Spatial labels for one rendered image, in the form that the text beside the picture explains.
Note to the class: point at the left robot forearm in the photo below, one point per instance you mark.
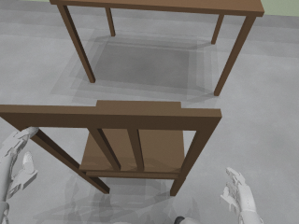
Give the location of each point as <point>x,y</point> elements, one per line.
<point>4,208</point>

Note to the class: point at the chair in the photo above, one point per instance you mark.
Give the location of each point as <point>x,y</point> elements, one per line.
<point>127,139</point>

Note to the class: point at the right robot hand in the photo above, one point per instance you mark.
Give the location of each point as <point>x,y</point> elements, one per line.
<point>242,198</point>

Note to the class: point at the left robot hand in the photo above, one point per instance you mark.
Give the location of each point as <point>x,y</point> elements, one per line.
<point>11,147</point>

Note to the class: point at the right robot forearm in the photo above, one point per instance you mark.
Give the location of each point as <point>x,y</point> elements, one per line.
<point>249,217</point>

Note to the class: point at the table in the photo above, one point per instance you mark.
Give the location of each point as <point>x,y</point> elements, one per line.
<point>251,9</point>

